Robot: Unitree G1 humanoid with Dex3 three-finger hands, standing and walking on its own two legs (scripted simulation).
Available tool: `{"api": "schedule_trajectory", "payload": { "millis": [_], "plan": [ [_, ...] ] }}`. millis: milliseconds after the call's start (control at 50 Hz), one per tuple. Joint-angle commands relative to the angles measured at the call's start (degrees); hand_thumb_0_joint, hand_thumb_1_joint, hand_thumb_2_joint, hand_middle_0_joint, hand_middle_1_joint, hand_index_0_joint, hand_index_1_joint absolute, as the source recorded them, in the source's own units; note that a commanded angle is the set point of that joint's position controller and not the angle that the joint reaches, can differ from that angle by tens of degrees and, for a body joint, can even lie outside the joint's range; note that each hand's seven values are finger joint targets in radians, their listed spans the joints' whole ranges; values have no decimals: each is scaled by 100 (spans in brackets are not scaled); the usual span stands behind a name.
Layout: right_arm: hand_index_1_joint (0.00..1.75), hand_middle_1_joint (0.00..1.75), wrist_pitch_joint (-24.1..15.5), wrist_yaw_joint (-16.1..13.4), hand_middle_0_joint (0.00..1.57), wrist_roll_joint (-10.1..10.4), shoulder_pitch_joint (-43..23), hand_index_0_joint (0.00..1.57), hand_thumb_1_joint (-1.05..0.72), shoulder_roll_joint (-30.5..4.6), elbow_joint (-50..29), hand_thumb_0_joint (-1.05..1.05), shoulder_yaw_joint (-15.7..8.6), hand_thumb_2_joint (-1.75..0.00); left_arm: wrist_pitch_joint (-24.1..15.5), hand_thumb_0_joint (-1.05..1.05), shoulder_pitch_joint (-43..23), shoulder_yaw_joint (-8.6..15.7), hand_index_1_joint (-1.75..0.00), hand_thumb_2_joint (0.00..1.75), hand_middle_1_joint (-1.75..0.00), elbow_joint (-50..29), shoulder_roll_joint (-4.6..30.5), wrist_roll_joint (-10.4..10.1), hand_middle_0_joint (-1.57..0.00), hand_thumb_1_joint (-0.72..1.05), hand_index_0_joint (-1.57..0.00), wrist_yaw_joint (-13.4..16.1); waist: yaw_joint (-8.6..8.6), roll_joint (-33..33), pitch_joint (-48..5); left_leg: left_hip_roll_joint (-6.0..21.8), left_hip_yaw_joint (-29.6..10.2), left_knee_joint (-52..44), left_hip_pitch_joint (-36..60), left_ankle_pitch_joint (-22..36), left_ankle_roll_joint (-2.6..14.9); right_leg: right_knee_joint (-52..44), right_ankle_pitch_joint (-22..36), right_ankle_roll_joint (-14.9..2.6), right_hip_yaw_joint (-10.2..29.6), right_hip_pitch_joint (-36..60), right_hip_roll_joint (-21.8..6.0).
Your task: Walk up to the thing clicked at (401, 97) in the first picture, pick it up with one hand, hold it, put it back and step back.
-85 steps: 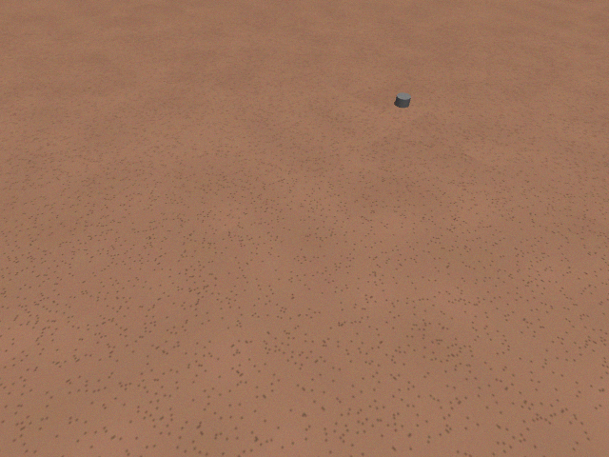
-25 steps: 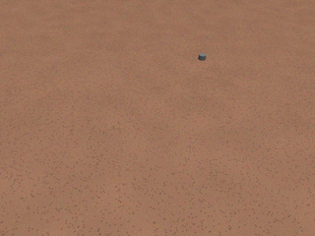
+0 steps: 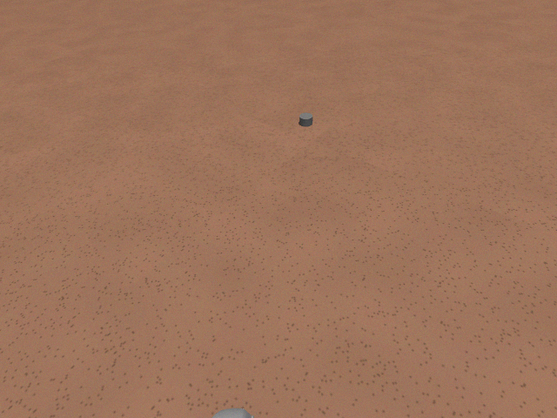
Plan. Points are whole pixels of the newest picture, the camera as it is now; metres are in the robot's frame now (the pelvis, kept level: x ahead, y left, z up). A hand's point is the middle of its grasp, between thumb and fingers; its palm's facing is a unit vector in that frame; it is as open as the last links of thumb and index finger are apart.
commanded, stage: walk up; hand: left
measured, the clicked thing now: (306, 119) +2.19 +0.04 -0.74
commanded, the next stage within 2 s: none
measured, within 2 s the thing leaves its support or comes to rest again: neither
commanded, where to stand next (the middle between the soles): +1.77 -0.13 m, yaw -7 degrees
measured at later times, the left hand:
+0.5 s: hand (177, 259) +0.47 +0.29 -0.13, palm faces -0.17 -0.92 -0.35, open 7.4 cm
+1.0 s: hand (230, 194) +0.70 +0.21 -0.13, palm faces -0.11 -0.93 -0.36, open 7.4 cm
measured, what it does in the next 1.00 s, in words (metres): walks ahead: left foot, then right foot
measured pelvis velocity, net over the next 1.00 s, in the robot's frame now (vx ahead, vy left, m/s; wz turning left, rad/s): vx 0.63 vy -0.05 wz -0.13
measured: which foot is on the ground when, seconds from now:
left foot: up 0.00-0.22, down 0.24-0.72, up 0.74-1.00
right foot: down 0.00-0.26, up 0.28-0.66, down 0.68-1.00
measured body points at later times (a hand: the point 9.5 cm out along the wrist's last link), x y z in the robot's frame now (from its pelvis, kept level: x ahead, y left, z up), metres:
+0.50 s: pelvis +0.32 +0.03 +0.00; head +0.33 +0.04 +0.45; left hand +0.48 +0.34 -0.10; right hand +0.33 -0.31 -0.10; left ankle +0.30 +0.15 -0.74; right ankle +0.38 -0.13 -0.68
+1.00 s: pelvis +0.63 -0.05 +0.00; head +0.64 -0.07 +0.45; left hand +0.70 +0.26 -0.10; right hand +0.70 -0.38 -0.11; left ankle +0.76 +0.09 -0.68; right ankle +0.59 -0.16 -0.74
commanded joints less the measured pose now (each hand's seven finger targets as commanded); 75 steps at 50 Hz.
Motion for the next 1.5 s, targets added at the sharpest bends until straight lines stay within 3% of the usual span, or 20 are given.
{"api": "schedule_trajectory", "payload": {
  "millis": [0, 120, 200, 220, 260, 280, 380, 600, 660, 700, 720, 840, 980, 1080, 1120, 1140, 1180, 1200, 1280, 1480],
  "plan": [
    [30, 30, -48, 74, 20, -29, -340, 20, -90, -1288, -614, 0, -426, -90, -273, 0, -749, 414, -30, 90, -30, -725, 1897, -71, -20, 90, -20, 182, -314, -1129, 817, 301, -298, -867, -450, 563, -191, -2223, -2128, -893, 1541, -879, -1304],
    [30, 30, -115, 111, 20, -10, -1173, 20, -90, -914, -1020, 0, -370, -90, -298, 0, -313, 387, -30, 90, -30, -697, 1956, 7, -20, 90, -20, 152, 26, -583, 507, 139, 20, -2570, 567, 1616, -161, -1958, -517, -807, 856, -551, -1132],
    [30, 30, -182, -38, 20, -86, 395, 20, -90, -1095, -594, 0, -550, -90, -215, 0, -339, 319, -30, 90, -30, -746, 1855, 0, -20, 90, -20, 209, -693, -114, -427, -291, 363, -3235, 2547, 859, 71, 431, 1872, -607, 434, -178, -941],
    [30, 30, -233, -126, 20, -209, 1379, 20, -90, -1446, -325, 0, -704, -90, -175, 0, 61, 191, -30, 90, -30, -744, 1512, -4, -20, 90, -20, 247, -1043, 590, -1099, -127, -43, -3166, 4126, 239, 378, 2227, 1708, -349, 236, -1110, -599],
    [30, 30, -302, -259, 20, -161, 1639, 20, -90, -2078, -530, 0, -878, -90, -165, 0, 434, 31, -30, 90, -30, -835, 1280, -104, -20, 90, -20, 318, -1038, 1307, -1359, 2050, -4087, -4351, 5419, -1582, 1140, 4304, -1322, -138, 688, -3593, 565],
    [30, 30, -295, -259, 20, -14, 1260, 20, -90, -2105, -624, 0, -941, -90, -192, 0, 199, 39, -30, 90, -30, -794, 1643, -67, -20, 90, -20, 375, -950, 952, -1277, 2367, -4429, -4537, 4922, -1570, 1593, 4687, -1082, -266, 1181, -3701, 33],
    [30, 30, -388, -305, 20, 114, 597, 20, -90, -1271, -807, 0, -492, -90, -185, 0, -186, 108, -30, 90, -30, -711, 1432, -161, -20, 90, -20, 167, -466, 210, -94, 1139, -862, -4525, 2507, 1415, 955, 3650, 17, 37, 1022, -2538, -498],
    [30, 30, -385, -255, 20, 47, 523, 20, -90, -1529, -810, 0, -476, -90, -30, 0, -1305, 195, -30, 90, -30, -929, 1256, -22, -20, 90, -20, -130, -369, 64, 284, 982, 108, -4490, 1904, 940, 813, 789, 1542, -34, -82, -1166, -410],
    [30, 30, -304, -299, 20, 15, 845, 20, -90, -1252, -782, 0, -366, -90, -62, 0, 118, 414, -30, 90, -30, -529, 1638, 12, -20, 90, -20, 38, 376, -981, -823, 344, 533, -1630, 1666, 2238, 423, 410, 711, -274, -148, 1110, 11],
    [30, 30, -284, -293, 20, 71, 1537, 20, -90, -657, -904, 0, -150, -90, -136, 0, 744, 641, -30, 90, -30, -608, 2456, 65, -20, 90, -20, 190, 313, -2452, -1168, -588, 224, 909, -524, -1270, 105, -654, -925, -897, 3623, 2617, -2139],
    [30, 30, -260, -355, 20, 92, 1230, 20, -90, -1321, -811, 0, -308, -90, -118, 0, 434, 647, -30, 90, -30, -649, 2472, -85, -20, 90, -20, 221, 393, -1874, -1011, -384, -240, 1379, -938, -1255, 86, -1103, -873, -1308, 4446, 2480, -2382],
    [30, 30, -113, -217, 20, 133, 1051, 20, -90, -955, -633, 0, -280, -90, -328, 0, -502, 341, -30, 90, -30, -855, 1619, -127, -20, 90, -20, 328, -378, -1220, 214, 66, -690, 393, 116, 424, 191, -1248, 1379, -577, 1168, -417, -1135],
    [30, 30, -58, 44, 20, -33, -282, 20, -90, -860, -1050, 0, -342, -90, -473, 0, -398, 380, -30, 90, -30, -1033, 1804, 8, -20, 90, -20, 300, -191, -886, 617, 315, -455, -1850, -223, 1000, -194, -1877, -157, -1001, 798, -568, -1413],
    [30, 30, -155, 85, 20, 5, -340, 20, -90, -842, -938, 0, -417, -90, -361, 0, -139, 391, -30, 90, -30, -874, 1867, 20, -20, 90, -20, 304, -161, -754, 126, -43, -52, -2802, 983, 1240, 101, -1001, 886, -824, 539, -87, -1437],
    [30, 30, -166, 15, 20, -64, 642, 20, -90, -1102, -652, 0, -534, -90, -312, 0, -175, 334, -30, 90, -30, -923, 1761, 33, -20, 90, -20, 335, -675, -190, -399, -277, 71, -3017, 2339, 898, 313, 526, 1812, -601, 174, -263, -1093],
    [30, 30, -198, -74, 20, -165, 1452, 20, -90, -1363, -410, 0, -654, -90, -278, 0, 45, 198, -30, 90, -30, -914, 1441, 23, -20, 90, -20, 362, -1011, 376, -858, -124, -293, -2987, 3531, 264, 581, 2056, 1672, -414, -51, -1063, -771],
    [30, 30, -246, -206, 20, -75, 1585, 20, -90, -2000, -661, 0, -788, -90, -204, 0, 569, 103, -30, 90, -30, -937, 1252, -82, -20, 90, -20, 405, -931, 1272, -1204, 1877, -4280, -4286, 4732, -1240, 1336, 4186, -1464, -140, 301, -3233, 389],
    [30, 30, -234, -205, 20, 88, 1320, 20, -90, -1942, -713, 0, -802, -90, -191, 0, 235, 138, -30, 90, -30, -845, 1676, -28, -20, 90, -20, 467, -917, 775, -982, 1997, -4365, -4349, 4334, -1067, 1580, 4536, -1292, -229, 772, -3358, -83],
    [30, 30, -310, -325, 20, 168, 792, 20, -90, -1180, -812, 0, -415, -90, -192, 0, 190, 91, -30, 90, -30, -650, 1395, -173, -20, 90, -20, 341, -439, 67, -72, 989, -1316, -4225, 2540, 2497, 738, 3811, -96, -69, 1043, -2376, -466],
    [30, 30, -388, -288, 20, 109, 779, 20, -90, -1256, -927, 0, -423, -90, -35, 0, -1085, 126, -30, 90, -30, -1055, 1160, 22, -20, 90, -20, 40, -558, 141, 652, 778, -461, -4854, 2254, 1528, 956, 1093, 1146, 164, 278, -2361, -698]
  ]
}}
